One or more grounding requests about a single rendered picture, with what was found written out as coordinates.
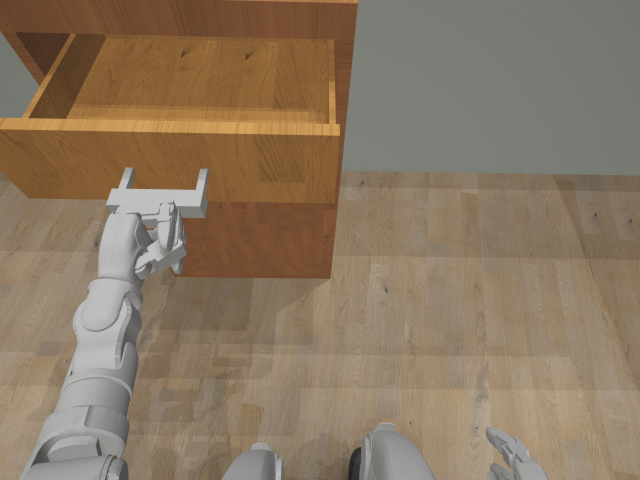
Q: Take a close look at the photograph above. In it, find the drawer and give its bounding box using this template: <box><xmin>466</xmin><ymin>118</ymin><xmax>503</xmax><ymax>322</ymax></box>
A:
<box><xmin>0</xmin><ymin>33</ymin><xmax>340</xmax><ymax>203</ymax></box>

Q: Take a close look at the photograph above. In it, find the left robot shin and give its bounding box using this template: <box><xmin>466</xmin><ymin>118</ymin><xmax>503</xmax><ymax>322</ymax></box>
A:
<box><xmin>251</xmin><ymin>443</ymin><xmax>271</xmax><ymax>451</ymax></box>

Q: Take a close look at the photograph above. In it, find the left robot upper arm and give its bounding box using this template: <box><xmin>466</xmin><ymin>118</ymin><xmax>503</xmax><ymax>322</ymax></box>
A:
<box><xmin>22</xmin><ymin>454</ymin><xmax>128</xmax><ymax>480</ymax></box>

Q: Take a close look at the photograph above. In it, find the robot right thigh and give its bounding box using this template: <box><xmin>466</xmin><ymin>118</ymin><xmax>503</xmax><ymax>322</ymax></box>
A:
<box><xmin>361</xmin><ymin>431</ymin><xmax>436</xmax><ymax>480</ymax></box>

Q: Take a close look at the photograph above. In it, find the cabinet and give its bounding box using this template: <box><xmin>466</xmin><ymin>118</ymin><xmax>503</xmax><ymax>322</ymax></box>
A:
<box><xmin>0</xmin><ymin>0</ymin><xmax>358</xmax><ymax>279</ymax></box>

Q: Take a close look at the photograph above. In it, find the handle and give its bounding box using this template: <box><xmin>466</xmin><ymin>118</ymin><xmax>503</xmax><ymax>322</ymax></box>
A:
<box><xmin>106</xmin><ymin>167</ymin><xmax>209</xmax><ymax>218</ymax></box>

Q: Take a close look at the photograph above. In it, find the left robot forearm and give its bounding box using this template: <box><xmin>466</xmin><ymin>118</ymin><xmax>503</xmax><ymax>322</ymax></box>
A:
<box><xmin>18</xmin><ymin>277</ymin><xmax>143</xmax><ymax>480</ymax></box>

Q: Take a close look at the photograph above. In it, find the right robot hand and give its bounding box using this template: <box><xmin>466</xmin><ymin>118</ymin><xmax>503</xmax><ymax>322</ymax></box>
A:
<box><xmin>486</xmin><ymin>426</ymin><xmax>549</xmax><ymax>480</ymax></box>

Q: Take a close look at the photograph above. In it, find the left robot hand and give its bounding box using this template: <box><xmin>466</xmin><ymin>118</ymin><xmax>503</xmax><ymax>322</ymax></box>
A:
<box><xmin>97</xmin><ymin>198</ymin><xmax>187</xmax><ymax>290</ymax></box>

